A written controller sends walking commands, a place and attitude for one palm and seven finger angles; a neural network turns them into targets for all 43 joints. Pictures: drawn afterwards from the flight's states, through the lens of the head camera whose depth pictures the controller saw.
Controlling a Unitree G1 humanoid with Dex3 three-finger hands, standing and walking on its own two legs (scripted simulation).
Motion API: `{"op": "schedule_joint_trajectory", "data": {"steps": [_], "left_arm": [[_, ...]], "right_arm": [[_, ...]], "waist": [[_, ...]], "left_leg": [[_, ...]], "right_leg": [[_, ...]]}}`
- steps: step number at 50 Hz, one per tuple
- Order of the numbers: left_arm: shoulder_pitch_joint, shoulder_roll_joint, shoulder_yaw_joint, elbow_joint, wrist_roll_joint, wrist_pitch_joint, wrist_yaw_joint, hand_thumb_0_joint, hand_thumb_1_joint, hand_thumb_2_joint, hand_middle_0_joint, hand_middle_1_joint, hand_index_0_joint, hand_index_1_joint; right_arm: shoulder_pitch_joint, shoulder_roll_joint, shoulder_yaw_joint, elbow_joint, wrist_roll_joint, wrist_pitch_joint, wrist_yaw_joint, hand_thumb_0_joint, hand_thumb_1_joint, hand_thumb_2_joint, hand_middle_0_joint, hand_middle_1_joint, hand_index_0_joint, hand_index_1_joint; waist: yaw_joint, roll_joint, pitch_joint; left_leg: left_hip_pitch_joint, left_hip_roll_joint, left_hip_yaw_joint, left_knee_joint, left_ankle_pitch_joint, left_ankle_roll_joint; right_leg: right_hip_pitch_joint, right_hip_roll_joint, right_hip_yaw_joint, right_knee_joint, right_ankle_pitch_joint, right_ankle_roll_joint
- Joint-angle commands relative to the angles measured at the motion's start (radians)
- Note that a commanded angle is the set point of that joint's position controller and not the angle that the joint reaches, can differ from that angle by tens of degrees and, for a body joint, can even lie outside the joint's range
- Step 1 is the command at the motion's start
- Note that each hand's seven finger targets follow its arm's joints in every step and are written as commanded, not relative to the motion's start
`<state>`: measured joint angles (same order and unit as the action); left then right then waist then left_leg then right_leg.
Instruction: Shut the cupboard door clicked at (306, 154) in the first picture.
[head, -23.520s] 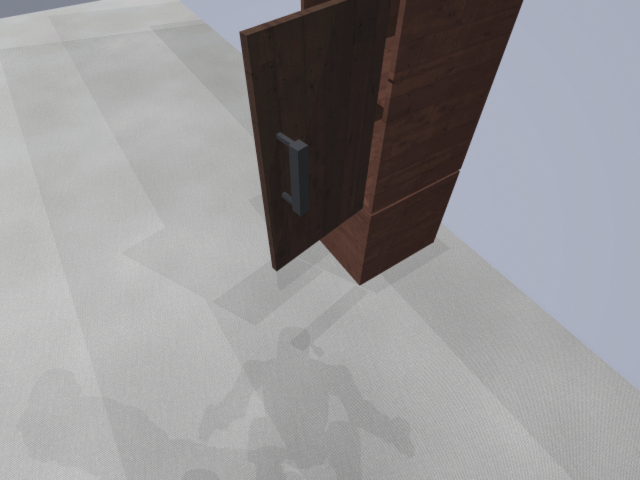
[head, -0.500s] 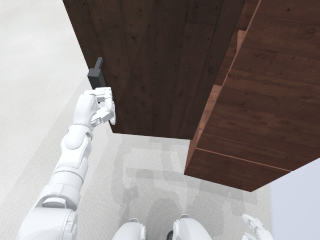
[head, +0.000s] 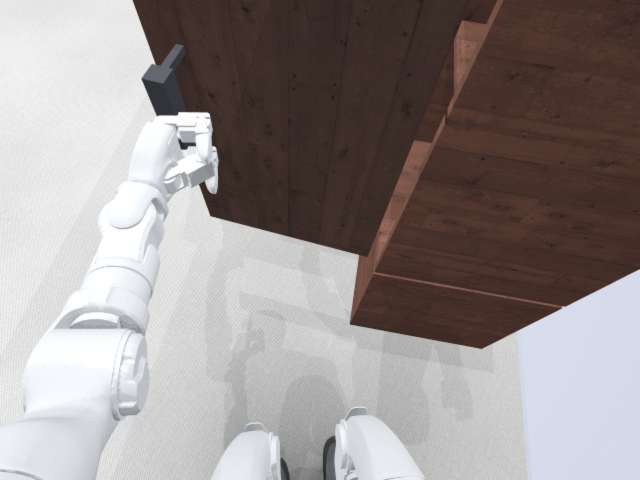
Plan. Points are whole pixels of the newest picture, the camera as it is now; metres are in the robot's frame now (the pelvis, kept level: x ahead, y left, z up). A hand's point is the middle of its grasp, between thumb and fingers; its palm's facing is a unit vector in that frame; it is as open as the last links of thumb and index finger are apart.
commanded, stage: push the door shut along its arc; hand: left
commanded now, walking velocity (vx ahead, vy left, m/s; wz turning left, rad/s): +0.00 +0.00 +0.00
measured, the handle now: (184, 116) +0.57 +0.14 +0.06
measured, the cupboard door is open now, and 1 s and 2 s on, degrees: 85 72 64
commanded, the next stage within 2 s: pull the fist back off the door in 1.12 s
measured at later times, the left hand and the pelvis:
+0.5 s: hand (242, 133) +0.53 +0.07 +0.07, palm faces -0.39 -0.92 -0.03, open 3.1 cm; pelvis +0.01 +0.01 -0.01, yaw -1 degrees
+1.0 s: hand (267, 109) +0.57 +0.04 +0.07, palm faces -0.45 -0.89 -0.03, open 3.1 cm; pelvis +0.01 -0.01 -0.02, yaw -1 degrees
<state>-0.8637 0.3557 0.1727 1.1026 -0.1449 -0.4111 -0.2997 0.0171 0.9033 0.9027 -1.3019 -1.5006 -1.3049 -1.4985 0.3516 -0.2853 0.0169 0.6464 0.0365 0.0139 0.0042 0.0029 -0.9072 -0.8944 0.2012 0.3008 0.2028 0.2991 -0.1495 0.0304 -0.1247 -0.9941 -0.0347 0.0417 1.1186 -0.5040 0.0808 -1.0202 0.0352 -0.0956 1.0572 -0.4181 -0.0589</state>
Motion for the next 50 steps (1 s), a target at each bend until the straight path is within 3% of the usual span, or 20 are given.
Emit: {"op": "schedule_joint_trajectory", "data": {"steps": [1,7,11,12,13,14,22,25,26,30,31,32,34,38,39,43,45,49,50], "left_arm": [[-0.530,0.164,0.022,-0.205,0.006,-0.055,-0.018,0.000,0.900,0.900,-1.300,-1.500,-1.300,-1.500],[-0.575,0.167,0.013,-0.160,0.008,-0.032,-0.046,0.000,0.900,0.900,-1.300,-1.500,-1.300,-1.500],[-0.627,0.174,0.013,-0.173,0.009,-0.025,-0.057,0.000,0.900,0.900,-1.300,-1.500,-1.300,-1.500],[-0.636,0.150,-0.007,-0.186,0.005,-0.020,-0.062,0.000,0.900,0.900,-1.300,-1.500,-1.300,-1.500],[-0.623,0.161,0.004,-0.165,0.008,-0.013,-0.064,0.000,0.900,0.900,-1.300,-1.500,-1.300,-1.500],[-0.661,0.162,-0.001,-0.167,0.004,-0.014,-0.068,0.000,0.900,0.900,-1.300,-1.500,-1.300,-1.500],[-0.746,0.167,0.000,-0.103,0.028,0.021,-0.051,0.000,0.900,0.900,-1.300,-1.500,-1.300,-1.500],[-0.785,0.193,0.020,-0.114,0.033,0.023,-0.053,0.000,0.900,0.900,-1.300,-1.500,-1.300,-1.500],[-0.764,0.208,0.033,-0.088,0.038,0.030,-0.054,0.000,0.900,0.900,-1.300,-1.500,-1.300,-1.500],[-0.794,0.248,0.060,-0.055,0.052,0.049,-0.058,0.000,0.900,0.900,-1.300,-1.500,-1.300,-1.500],[-0.786,0.229,0.044,-0.057,0.056,0.054,-0.061,0.000,0.900,0.900,-1.300,-1.500,-1.300,-1.500],[-0.784,0.246,0.060,-0.043,0.059,0.060,-0.061,0.000,0.900,0.900,-1.300,-1.500,-1.300,-1.500],[-0.803,0.264,0.071,-0.048,0.058,0.061,-0.068,0.000,0.900,0.900,-1.300,-1.500,-1.300,-1.500],[-0.845,0.258,0.048,-0.077,0.064,0.072,-0.086,0.000,0.900,0.900,-1.300,-1.500,-1.300,-1.500],[-0.864,0.209,0.011,-0.080,0.057,0.072,-0.095,0.000,0.900,0.900,-1.300,-1.500,-1.300,-1.500],[-0.920,0.208,-0.005,-0.039,0.052,0.105,-0.107,0.000,0.900,0.900,-1.300,-1.500,-1.300,-1.500],[-0.966,0.229,0.004,-0.036,0.047,0.107,-0.115,0.000,0.900,0.900,-1.300,-1.500,-1.300,-1.500],[-1.012,0.193,-0.026,-0.009,0.042,0.119,-0.130,0.000,0.900,0.900,-1.300,-1.500,-1.300,-1.500],[-1.028,0.223,-0.011,-0.013,0.042,0.118,-0.134,0.000,0.900,0.900,-1.300,-1.500,-1.300,-1.500]], "right_arm": [[0.132,-0.165,-0.055,-0.074,-0.007,-0.024,-0.004,0.000,-0.900,-0.900,0.200,0.300,0.200,0.300],[0.152,-0.176,-0.054,-0.066,-0.009,-0.018,-0.002,0.000,-0.900,-0.900,0.200,0.300,0.200,0.300],[0.167,-0.179,-0.057,-0.061,-0.013,-0.021,-0.001,0.000,-0.900,-0.900,0.200,0.300,0.200,0.300],[0.166,-0.176,-0.057,-0.062,-0.014,-0.023,0.000,0.000,-0.900,-0.900,0.200,0.300,0.200,0.300],[0.169,-0.179,-0.057,-0.058,-0.015,-0.020,-0.001,0.000,-0.900,-0.900,0.200,0.300,0.200,0.300],[0.175,-0.179,-0.055,-0.053,-0.015,-0.020,-0.003,0.000,-0.900,-0.900,0.200,0.300,0.200,0.300],[0.195,-0.183,-0.052,-0.043,-0.023,-0.019,-0.002,0.000,-0.900,-0.900,0.200,0.300,0.200,0.300],[0.205,-0.186,-0.053,-0.042,-0.029,-0.020,0.000,0.000,-0.900,-0.900,0.200,0.300,0.200,0.300],[0.210,-0.186,-0.052,-0.044,-0.030,-0.017,0.000,0.000,-0.900,-0.900,0.200,0.300,0.200,0.300],[0.226,-0.187,-0.047,-0.046,-0.033,-0.013,-0.002,0.000,-0.900,-0.900,0.200,0.300,0.200,0.300],[0.222,-0.184,-0.048,-0.051,-0.034,-0.013,0.001,0.000,-0.900,-0.900,0.200,0.300,0.200,0.300],[0.226,-0.185,-0.048,-0.050,-0.035,-0.012,0.000,0.000,-0.900,-0.900,0.200,0.300,0.200,0.300],[0.233,-0.185,-0.046,-0.056,-0.034,-0.012,-0.001,0.000,-0.900,-0.900,0.200,0.300,0.200,0.300],[0.241,-0.185,-0.050,-0.048,-0.037,-0.014,-0.005,0.000,-0.900,-0.900,0.200,0.300,0.200,0.300],[0.241,-0.181,-0.051,-0.046,-0.034,-0.017,-0.005,0.000,-0.900,-0.900,0.200,0.300,0.200,0.300],[0.247,-0.188,-0.049,-0.020,-0.036,-0.021,-0.014,0.000,-0.900,-0.900,0.200,0.300,0.200,0.300],[0.252,-0.190,-0.046,-0.007,-0.037,-0.029,-0.022,0.000,-0.900,-0.900,0.200,0.300,0.200,0.300],[0.243,-0.187,-0.040,0.011,-0.042,-0.049,-0.028,0.000,-0.900,-0.900,0.200,0.300,0.200,0.300],[0.248,-0.193,-0.040,0.020,-0.044,-0.053,-0.031,0.000,-0.900,-0.900,0.200,0.300,0.200,0.300]], "waist": [[-0.052,0.068,-0.503],[-0.078,0.063,-0.472],[-0.080,0.103,-0.516],[-0.086,0.113,-0.530],[-0.085,0.096,-0.523],[-0.093,0.118,-0.522],[-0.123,0.098,-0.492],[-0.123,0.134,-0.549],[-0.116,0.116,-0.558],[-0.129,0.102,-0.556],[-0.123,0.121,-0.567],[-0.128,0.097,-0.559],[-0.123,0.114,-0.579],[-0.135,0.124,-0.598],[-0.143,0.137,-0.606],[-0.178,0.099,-0.550],[-0.183,0.116,-0.568],[-0.199,0.159,-0.556],[-0.202,0.148,-0.569]], "left_leg": [[0.330,0.041,-0.146,-0.126,0.340,-0.040],[0.339,0.051,-0.162,-0.116,0.337,-0.041],[0.394,0.055,-0.178,-0.105,0.390,-0.046],[0.404,0.054,-0.177,-0.100,0.402,-0.045],[0.395,0.055,-0.178,-0.097,0.401,-0.046],[0.416,0.057,-0.185,-0.093,0.431,-0.048],[0.381,0.062,-0.197,-0.075,0.402,-0.046],[0.415,0.063,-0.198,-0.056,0.459,-0.049],[0.396,0.060,-0.194,-0.052,0.460,-0.048],[0.342,0.059,-0.178,-0.031,0.461,-0.042],[0.340,0.056,-0.175,-0.028,0.467,-0.042],[0.315,0.056,-0.165,-0.020,0.450,-0.038],[0.305,0.053,-0.161,-0.012,0.466,-0.037],[0.303,0.053,-0.152,-0.006,0.460,-0.034],[0.334,0.053,-0.159,-0.003,0.481,-0.035],[0.277,0.050,-0.145,0.007,0.405,-0.026],[0.276,0.048,-0.144,0.016,0.412,-0.025],[0.272,0.045,-0.140,0.036,0.400,-0.021],[0.269,0.049,-0.143,0.043,0.402,-0.022]], "right_leg": [[0.200,-0.012,0.099,-0.108,0.225,0.019],[0.138,-0.006,0.089,-0.108,0.202,0.019],[0.107,-0.002,0.081,-0.094,0.216,0.015],[0.102,-0.002,0.081,-0.093,0.224,0.016],[0.101,-0.001,0.079,-0.093,0.225,0.015],[0.081,0.000,0.075,-0.084,0.234,0.014],[0.024,0.005,0.067,-0.073,0.200,0.017],[0.019,0.007,0.066,-0.055,0.228,0.015],[0.038,0.009,0.068,-0.052,0.236,0.014],[0.057,0.014,0.070,-0.038,0.262,0.016],[0.059,0.014,0.073,-0.037,0.268,0.015],[0.070,0.016,0.077,-0.041,0.271,0.018],[0.087,0.019,0.080,-0.027,0.294,0.014],[0.108,0.020,0.086,-0.038,0.311,0.018],[0.076,0.022,0.081,-0.031,0.312,0.017],[0.076,0.023,0.087,-0.058,0.279,0.023],[0.078,0.023,0.091,-0.053,0.288,0.020],[0.035,0.023,0.091,-0.046,0.262,0.016],[0.041,0.024,0.090,-0.041,0.266,0.017]]}}
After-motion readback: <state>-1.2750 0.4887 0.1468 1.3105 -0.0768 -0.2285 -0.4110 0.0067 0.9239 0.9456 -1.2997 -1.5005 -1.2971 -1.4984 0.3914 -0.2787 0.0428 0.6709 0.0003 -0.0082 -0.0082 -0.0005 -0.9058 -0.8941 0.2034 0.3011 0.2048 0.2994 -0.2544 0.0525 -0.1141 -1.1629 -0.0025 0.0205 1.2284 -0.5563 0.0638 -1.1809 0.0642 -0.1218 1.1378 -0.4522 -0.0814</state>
